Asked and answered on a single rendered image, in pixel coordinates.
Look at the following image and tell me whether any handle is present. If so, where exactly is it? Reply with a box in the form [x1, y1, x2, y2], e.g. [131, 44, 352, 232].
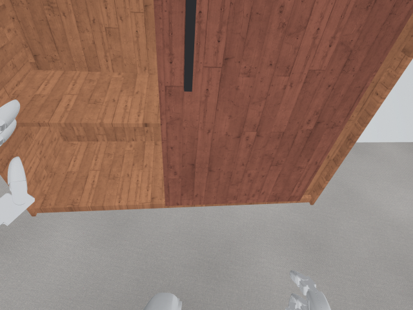
[184, 0, 197, 92]

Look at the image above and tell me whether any right robot hand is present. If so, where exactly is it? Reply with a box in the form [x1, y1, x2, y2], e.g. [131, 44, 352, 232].
[285, 270, 331, 310]

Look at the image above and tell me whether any left robot thigh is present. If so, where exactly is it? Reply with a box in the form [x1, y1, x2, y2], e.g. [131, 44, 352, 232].
[143, 293, 182, 310]

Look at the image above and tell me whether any left robot hand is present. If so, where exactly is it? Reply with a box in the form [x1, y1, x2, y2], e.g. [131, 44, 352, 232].
[0, 99, 35, 226]

